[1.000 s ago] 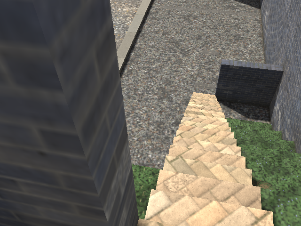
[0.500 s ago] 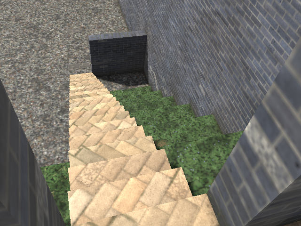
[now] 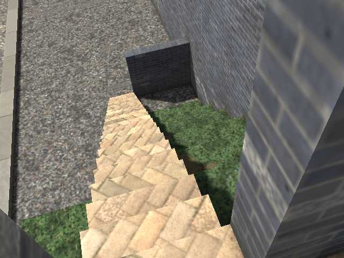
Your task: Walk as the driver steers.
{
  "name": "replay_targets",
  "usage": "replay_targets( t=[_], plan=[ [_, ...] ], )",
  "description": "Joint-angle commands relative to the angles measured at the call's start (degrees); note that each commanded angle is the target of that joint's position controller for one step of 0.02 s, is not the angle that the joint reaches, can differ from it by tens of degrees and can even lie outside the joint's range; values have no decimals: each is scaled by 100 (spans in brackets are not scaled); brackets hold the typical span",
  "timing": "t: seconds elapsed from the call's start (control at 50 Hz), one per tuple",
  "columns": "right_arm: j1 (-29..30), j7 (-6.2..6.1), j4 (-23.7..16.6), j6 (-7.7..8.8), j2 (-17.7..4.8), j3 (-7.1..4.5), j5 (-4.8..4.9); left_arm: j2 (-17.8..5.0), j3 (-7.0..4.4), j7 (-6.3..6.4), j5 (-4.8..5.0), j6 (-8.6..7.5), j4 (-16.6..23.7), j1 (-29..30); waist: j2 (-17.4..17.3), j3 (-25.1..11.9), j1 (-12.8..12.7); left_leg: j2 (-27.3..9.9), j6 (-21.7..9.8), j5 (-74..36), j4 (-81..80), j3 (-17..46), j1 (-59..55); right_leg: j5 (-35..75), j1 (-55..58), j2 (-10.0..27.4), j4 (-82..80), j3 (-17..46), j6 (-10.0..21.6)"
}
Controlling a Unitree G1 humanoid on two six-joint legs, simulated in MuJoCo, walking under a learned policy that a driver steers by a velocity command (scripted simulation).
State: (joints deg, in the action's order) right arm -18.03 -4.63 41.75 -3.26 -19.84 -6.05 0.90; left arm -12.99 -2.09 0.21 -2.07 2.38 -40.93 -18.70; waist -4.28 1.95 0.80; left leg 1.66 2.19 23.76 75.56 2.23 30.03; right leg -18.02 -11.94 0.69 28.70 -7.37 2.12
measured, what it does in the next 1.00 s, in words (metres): steps to the left, turning left: left foot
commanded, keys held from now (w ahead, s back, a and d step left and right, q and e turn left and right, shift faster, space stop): w+q+shift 0.64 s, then w+shift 0.02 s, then w+e+shift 0.34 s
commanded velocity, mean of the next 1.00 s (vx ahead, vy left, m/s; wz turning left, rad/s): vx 0.07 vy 0.18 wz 0.57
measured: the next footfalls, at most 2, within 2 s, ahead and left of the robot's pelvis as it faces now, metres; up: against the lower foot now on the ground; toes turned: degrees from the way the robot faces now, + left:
left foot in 0.62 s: -0.02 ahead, +0.17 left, +0.00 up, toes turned +32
right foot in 1.02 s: +0.10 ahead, +0.09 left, +0.00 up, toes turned +27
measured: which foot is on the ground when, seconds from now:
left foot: up 0.00-0.60, down 0.62-1.00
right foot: down 0.00-0.62, up 0.64-1.00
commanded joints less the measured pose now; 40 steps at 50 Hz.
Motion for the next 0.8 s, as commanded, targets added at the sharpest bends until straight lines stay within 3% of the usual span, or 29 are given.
replay_targets(
  t=[0.02,0.04,0.06,0.1,0.14,0.2,0.24,0.34,0.42,0.46,0.48,0.52,0.56,0.58,0.6,0.62,0.64,0.66,0.68,0.7,0.72,0.74,0.76,0.8],
  plan=[
    [13,57,-638,-55,-436,-120,-3,-489,-140,299,65,-218,372,192,1219,-178,1,-229,77,-449,64,71,634,2954,676,1614,-885,847,837],
    [212,84,-771,-86,-347,-80,-6,-583,-177,353,78,-206,343,121,1165,-57,-16,-238,75,-488,-178,63,739,3075,745,1684,-848,866,840],
    [598,151,-935,-119,-224,6,-80,-751,-247,389,85,-221,263,93,957,22,-128,-368,14,-576,-445,-103,1017,3140,883,1795,-848,772,880],
    [819,270,-1167,-167,-88,76,-60,-963,-344,432,95,-250,182,-85,860,-66,-217,-524,5,-515,-870,-95,1153,3542,1171,2013,-781,825,873],
    [1032,406,-1429,-221,-116,54,33,-1041,-370,471,142,-229,241,-50,937,-88,-285,-617,28,-291,-979,-132,1241,4241,1274,2193,-646,736,834],
    [1097,585,-1507,-274,10,106,57,-1241,-447,461,261,-217,351,109,776,-307,-315,-897,115,-406,-1099,-163,1491,4502,1584,2390,-544,603,769],
    [1233,705,-1543,-280,33,82,84,-1375,-510,484,219,-238,438,344,678,-264,-309,-1079,218,-638,-1184,-252,1419,4210,1442,2318,-638,408,658],
    [1584,856,-1614,-440,136,118,180,-1555,-612,449,238,-164,471,409,615,-305,-285,-1229,267,-689,-1310,-531,1196,4374,1504,2300,-594,-243,459],
    [1877,916,-1682,-522,176,120,185,-1655,-655,334,236,-114,453,450,761,-268,-230,-1270,229,-617,-1584,-649,1102,4409,1710,2421,-468,-597,627],
    [1669,928,-1574,-442,207,98,303,-1666,-677,276,302,36,523,714,892,-214,-108,-1158,152,-481,-1941,-930,585,4197,1573,2251,-327,-943,626],
    [1634,945,-1540,-406,226,117,283,-1807,-726,270,364,112,585,872,1039,-204,-30,-1099,126,-482,-2013,-1038,432,4434,1522,2242,-258,-1030,672],
    [1488,1009,-1457,-327,151,83,298,-1918,-775,250,440,201,752,1245,1156,-400,117,-991,76,-139,-2519,-1198,-12,4754,1545,2404,-102,-1178,743],
    [1209,935,-1428,-297,-159,-57,253,-1962,-785,203,550,316,687,1390,1329,-830,312,-666,-137,312,-3063,-1441,-769,5380,1714,2461,401,-1266,693],
    [677,894,-1307,-256,-369,-185,234,-1915,-769,196,631,284,565,1414,1332,-979,576,-428,-334,158,-3578,-1503,-1386,5423,1595,2356,1030,-1357,589],
    [-240,789,-1047,-152,-561,-312,192,-1798,-734,187,758,245,487,1568,1092,-871,1095,-143,-706,-510,-4699,-1303,-2258,4670,1002,2069,2138,-1385,402],
    [-498,709,-1006,-18,-839,-410,279,-1248,-601,183,590,185,589,1393,-58,-317,911,-538,-1271,-3144,-5047,292,-3062,279,-877,1368,3649,-1068,183],
    [-469,868,-1176,92,-1331,-362,25,-947,-479,434,106,26,1199,1965,-1483,-595,611,-1449,-2627,-3312,-5638,3600,-3606,-2492,-3421,-187,5425,-408,-234],
    [-772,1053,-962,232,-1318,-301,38,-1202,-521,478,269,-112,1287,2307,-962,-808,648,-1674,-2821,-5931,-5376,2988,-3002,-2613,-3026,-110,5757,622,-330],
    [-379,999,-966,290,-1177,-256,-28,-1123,-528,435,488,-258,1197,1719,-929,-994,291,-1805,-2969,-3179,-5689,3206,-2980,-2136,-3215,-65,5495,966,-257],
    [178,933,-1106,215,-986,-242,82,-1430,-636,439,429,-384,814,1336,-254,-405,-12,-1417,-2499,-2053,-5779,2735,-2719,-1698,-3095,142,4935,1032,-226],
    [581,809,-1135,126,-693,-156,101,-1561,-713,467,345,-375,679,1198,-87,-262,-229,-1275,-2189,-1860,-5680,2247,-2353,-1303,-2891,135,4654,942,-227],
    [840,789,-1272,117,-480,-11,-44,-1657,-731,457,275,-355,424,1015,-51,-301,-231,-1154,-2107,-2477,-5663,1725,-1927,-1091,-2274,126,4572,647,-223],
    [765,751,-1219,132,-409,25,-144,-1624,-730,454,243,-350,326,880,151,-339,-226,-1084,-2070,-2613,-5640,1409,-1742,-887,-1962,76,4313,509,-253],
    [478,696,-1042,178,-237,156,-296,-1190,-544,453,313,-355,298,964,46,-269,-6,-919,-2013,-2444,-5817,984,-1591,-643,-1453,118,3575,380,-213]
  ],
)
Velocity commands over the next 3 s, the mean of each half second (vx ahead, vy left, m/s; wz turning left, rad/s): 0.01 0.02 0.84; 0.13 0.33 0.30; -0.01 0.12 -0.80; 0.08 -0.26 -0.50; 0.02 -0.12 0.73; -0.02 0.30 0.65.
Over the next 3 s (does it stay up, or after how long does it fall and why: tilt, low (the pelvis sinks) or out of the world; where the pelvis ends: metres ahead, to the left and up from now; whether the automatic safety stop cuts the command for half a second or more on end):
stays up -0.09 -0.02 0.00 its command is cut before an obstacle from the start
